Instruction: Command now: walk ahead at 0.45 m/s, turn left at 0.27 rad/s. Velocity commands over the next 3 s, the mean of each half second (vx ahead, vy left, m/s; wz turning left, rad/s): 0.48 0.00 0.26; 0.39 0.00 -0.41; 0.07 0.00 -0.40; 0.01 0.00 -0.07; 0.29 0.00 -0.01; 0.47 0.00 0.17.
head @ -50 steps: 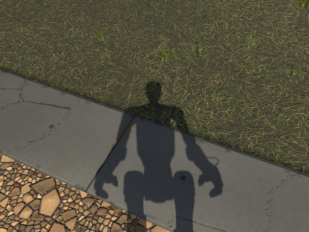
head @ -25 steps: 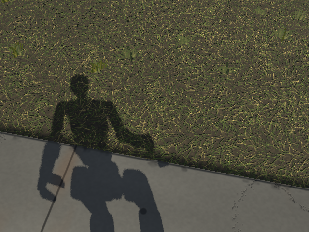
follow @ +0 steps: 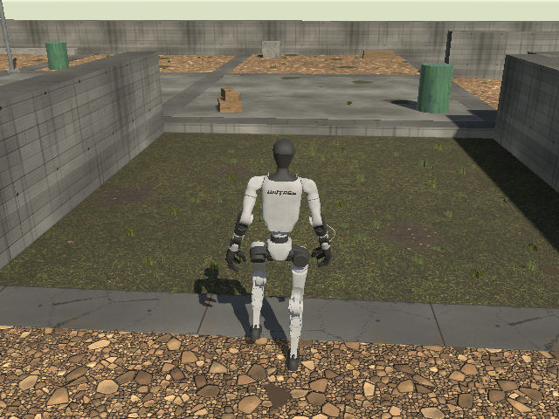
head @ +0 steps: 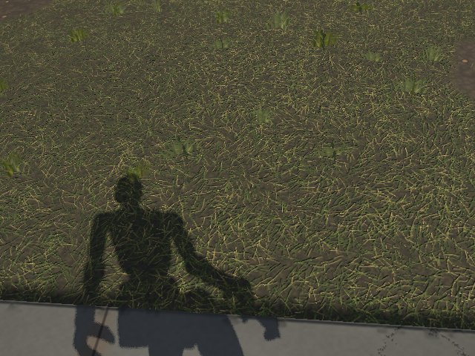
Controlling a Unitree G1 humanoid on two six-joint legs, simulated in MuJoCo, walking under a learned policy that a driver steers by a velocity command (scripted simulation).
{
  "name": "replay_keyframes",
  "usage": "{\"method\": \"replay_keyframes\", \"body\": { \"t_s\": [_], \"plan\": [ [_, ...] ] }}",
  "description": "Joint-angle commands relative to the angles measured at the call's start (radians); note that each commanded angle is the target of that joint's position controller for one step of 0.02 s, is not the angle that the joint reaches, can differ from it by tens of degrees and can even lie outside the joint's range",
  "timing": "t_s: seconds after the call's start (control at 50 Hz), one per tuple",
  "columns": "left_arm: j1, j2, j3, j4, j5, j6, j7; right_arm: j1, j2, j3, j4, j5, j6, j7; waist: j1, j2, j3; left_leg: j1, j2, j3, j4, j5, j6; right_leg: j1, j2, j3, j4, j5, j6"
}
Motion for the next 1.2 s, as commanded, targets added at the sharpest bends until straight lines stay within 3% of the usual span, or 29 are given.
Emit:
{"method": "replay_keyframes", "body": {
  "t_s": [0.02,0.16,0.2,0.22,0.24,0.26,0.28,0.3,0.34,0.38,0.44,0.54,0.6,0.68,0.74,0.76,0.78,0.8,0.82,0.84,0.86,0.88,0.9,0.94,1.0,1.04,1.06,1.08,1.2],
  "plan": [
    [0.016,0.111,0.028,-0.027,0.0,-0.023,0.007,-0.124,-0.033,-0.003,-0.082,-0.009,-0.009,0.001,0.023,-0.119,0.146,-0.183,0.014,-0.002,-0.029,0.054,-0.009,0.019,-0.263,0.093,-0.104,0.18,-0.103],
    [0.049,0.146,0.03,0.039,0.001,-0.021,0.023,-0.266,-0.002,0.024,-0.164,-0.01,-0.014,0.029,0.044,-0.142,0.169,-0.008,-0.003,0.176,-0.336,0.004,0.078,0.088,-0.288,-0.054,0.017,0.638,-0.076],
    [0.03,0.181,0.035,0.045,0.003,-0.015,0.028,-0.173,-0.025,0.012,-0.148,-0.005,-0.016,0.02,-0.006,-0.166,0.091,0.16,-0.075,0.227,-0.349,-0.082,0.13,0.101,-0.29,-0.095,0.195,1.011,-0.059],
    [0.022,0.199,0.039,0.046,0.006,-0.008,0.031,-0.055,-0.051,-0.001,-0.117,-0.004,-0.021,0.012,-0.059,-0.168,0.015,0.303,-0.111,0.225,-0.368,-0.114,0.155,0.081,-0.289,-0.112,0.364,1.082,-0.052],
    [0.011,0.206,0.039,0.04,0.0,-0.005,0.031,0.103,-0.087,-0.02,-0.068,-0.013,-0.031,0.0,-0.134,-0.135,-0.079,0.543,-0.119,0.182,-0.442,-0.079,0.19,-0.036,-0.267,-0.136,0.593,0.956,-0.032],
    [0.025,0.154,0.024,-0.002,-0.014,-0.011,0.023,0.22,-0.191,-0.053,-0.05,-0.021,-0.03,-0.019,-0.171,-0.004,-0.197,0.834,0.104,-0.144,-0.506,-0.263,0.276,-0.325,-0.204,-0.146,0.934,0.554,0.003],
    [0.019,0.099,0.015,-0.064,-0.019,-0.022,0.007,0.179,-0.261,-0.065,-0.067,0.005,-0.025,-0.021,-0.104,0.187,-0.291,0.998,0.361,-0.726,-0.662,-0.19,0.406,-0.644,0.015,-0.03,1.248,-0.263,0.049],
    [-0.069,0.154,0.026,-0.067,-0.007,-0.026,0.006,0.171,-0.221,-0.06,-0.051,0.03,-0.018,-0.026,-0.141,0.018,-0.233,0.956,0.338,-0.612,-0.681,-0.099,0.382,-0.723,-0.053,0.119,1.266,-0.176,0.033],
    [-0.084,0.128,0.017,-0.06,-0.021,-0.042,0.0,0.084,-0.111,-0.026,-0.036,0.018,-0.024,-0.036,-0.063,-0.071,-0.027,0.674,0.28,-0.347,-0.708,0.109,0.3,-0.668,-0.133,0.1,1.125,-0.082,0.014],
    [-0.013,0.101,0.014,-0.022,0.002,-0.001,-0.014,0.019,-0.056,-0.004,-0.031,0.015,-0.044,-0.039,0.007,-0.054,0.024,0.508,0.202,-0.186,-0.771,0.15,0.233,-0.547,-0.163,0.106,1.024,-0.056,0.019],
    [-0.031,0.094,0.022,-0.018,0.004,0.041,-0.028,0.054,-0.076,-0.006,0.001,0.018,-0.078,-0.033,0.016,-0.007,0.076,0.453,0.174,-0.079,-0.826,0.212,0.214,-0.565,-0.158,0.103,0.942,0.005,0.025],
    [-0.197,0.076,0.024,-0.061,-0.012,0.035,-0.034,0.083,-0.078,0.003,0.022,0.021,-0.09,-0.036,-0.019,0.011,0.127,0.505,0.129,0.074,-0.85,0.341,0.12,-0.65,-0.107,0.104,0.681,0.242,0.011],
    [-0.269,0.052,0.014,-0.073,0.006,0.035,-0.048,0.099,-0.081,0.011,0.041,0.02,-0.091,-0.05,-0.039,0.025,0.106,0.557,0.134,0.139,-0.814,0.547,0.086,-0.59,-0.07,0.032,0.585,0.347,0.003],
    [-0.307,0.075,0.013,-0.098,0.004,0.044,-0.048,0.116,-0.084,0.018,0.068,0.014,-0.081,-0.067,-0.041,0.018,0.112,0.673,0.172,0.184,-0.738,0.738,0.076,-0.548,-0.033,-0.028,0.497,0.209,-0.03],
    [-0.16,0.121,0.031,-0.069,0.003,0.052,-0.039,0.068,-0.146,0.005,0.071,0.007,-0.066,-0.091,0.038,0.064,0.041,0.706,0.2,0.211,-0.516,1.074,0.067,-0.347,0.043,-0.063,0.46,0.013,-0.086],
    [-0.042,0.141,0.043,-0.04,0.006,0.047,-0.033,0.046,-0.149,0.005,0.068,0.002,-0.055,-0.098,0.086,0.06,0.002,0.69,0.207,0.208,-0.346,1.047,0.063,-0.262,0.049,-0.025,0.414,-0.025,-0.118],
    [0.106,0.169,0.059,-0.009,0.015,0.035,-0.024,-0.011,-0.156,0.003,0.051,0.014,-0.045,-0.1,0.182,0.002,-0.051,0.609,0.164,0.233,-0.027,0.856,0.051,-0.125,0.009,0.057,0.255,0.063,-0.175],
    [0.089,0.249,0.073,-0.021,0.004,0.029,-0.011,0.056,-0.063,0.02,0.02,0.002,-0.047,-0.09,0.089,-0.206,-0.117,0.384,0.024,0.243,0.287,-0.08,0.037,0.058,-0.245,0.363,0.269,0.432,-0.235],
    [0.027,0.278,0.082,-0.057,-0.019,0.031,-0.014,0.109,-0.051,0.018,-0.017,0.016,-0.045,-0.074,0.033,-0.305,-0.195,0.048,-0.133,0.079,0.543,-0.482,-0.01,0.243,-0.384,0.787,0.225,0.725,-0.449],
    [-0.016,0.233,0.077,-0.072,-0.04,0.029,-0.015,0.064,-0.107,0.013,-0.008,0.005,-0.051,-0.071,0.041,-0.113,-0.124,-0.026,-0.033,-0.018,0.506,-0.367,-0.012,0.182,-0.367,0.63,0.211,0.821,-0.431],
    [-0.072,0.208,0.07,-0.09,-0.037,0.031,-0.014,0.014,-0.119,0.009,-0.02,0.021,-0.058,-0.069,0.031,-0.074,-0.027,-0.007,-0.002,-0.006,0.446,-0.297,-0.023,0.056,-0.34,0.524,0.185,0.865,-0.396],
    [-0.106,0.179,0.061,-0.093,-0.027,0.036,-0.015,0.002,-0.125,0.005,-0.017,0.016,-0.054,-0.073,-0.003,-0.001,0.032,0.033,0.024,0.003,0.359,-0.266,-0.03,-0.046,-0.292,0.453,0.158,0.849,-0.336],
    [-0.122,0.175,0.058,-0.098,-0.031,0.038,-0.01,-0.007,-0.116,0.008,-0.024,0.003,-0.034,-0.074,-0.023,0.009,0.04,0.073,0.038,0.005,0.287,-0.255,-0.042,-0.108,-0.256,0.403,0.132,0.817,-0.303],
    [-0.098,0.176,0.048,-0.089,-0.031,0.026,-0.013,-0.011,-0.081,0.011,-0.038,-0.007,0.008,-0.075,-0.039,-0.023,0.025,0.14,0.035,0.021,0.179,-0.221,-0.058,-0.153,-0.199,0.34,0.13,0.91,-0.248],
    [-0.074,0.2,0.057,-0.083,-0.024,0.039,0.005,-0.001,-0.058,0.011,-0.044,-0.015,0.038,-0.051,-0.037,-0.068,-0.047,0.119,0.032,0.057,0.167,-0.147,-0.07,-0.136,-0.154,0.283,0.18,1.095,-0.228],
    [-0.058,0.197,0.055,-0.09,-0.024,0.052,0.011,-0.041,-0.069,0.007,-0.067,-0.007,0.047,-0.051,-0.023,-0.082,-0.053,0.09,0.035,0.056,0.154,-0.107,-0.073,-0.138,-0.134,0.283,0.2,1.103,-0.192],
    [-0.063,0.202,0.055,-0.11,-0.003,0.052,0.011,-0.025,-0.088,0.0,-0.06,-0.005,0.048,-0.049,-0.016,-0.084,-0.089,0.104,0.024,0.066,0.214,-0.004,-0.051,-0.133,-0.14,0.298,0.216,1.051,-0.183],
    [-0.065,0.2,0.054,-0.117,-0.004,0.055,0.013,-0.044,-0.096,-0.005,-0.066,-0.005,0.051,-0.049,-0.015,-0.093,-0.081,0.083,0.029,0.053,0.223,0.002,-0.044,-0.141,-0.137,0.323,0.222,0.989,-0.178],
    [-0.061,0.202,0.059,-0.157,0.003,0.071,0.03,-0.119,-0.117,-0.012,-0.106,-0.01,0.042,-0.055,0.01,-0.127,-0.019,-0.043,0.023,0.005,0.212,-0.074,-0.038,-0.054,-0.184,0.483,0.289,0.913,-0.24]
  ]
}}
